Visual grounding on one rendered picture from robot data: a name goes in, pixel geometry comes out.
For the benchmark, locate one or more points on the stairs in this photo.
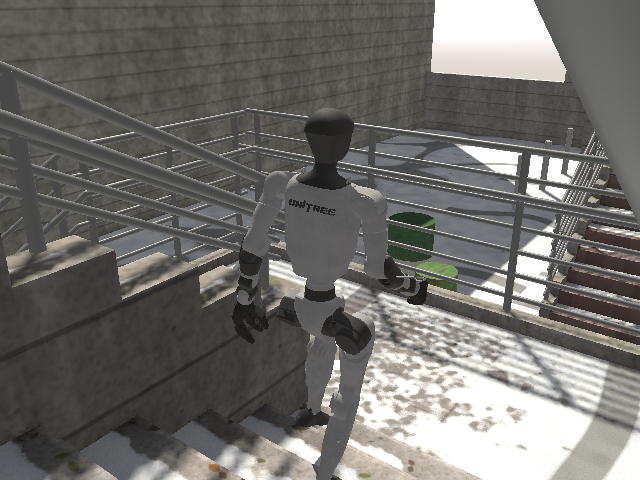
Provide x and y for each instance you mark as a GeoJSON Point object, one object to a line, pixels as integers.
{"type": "Point", "coordinates": [608, 260]}
{"type": "Point", "coordinates": [267, 445]}

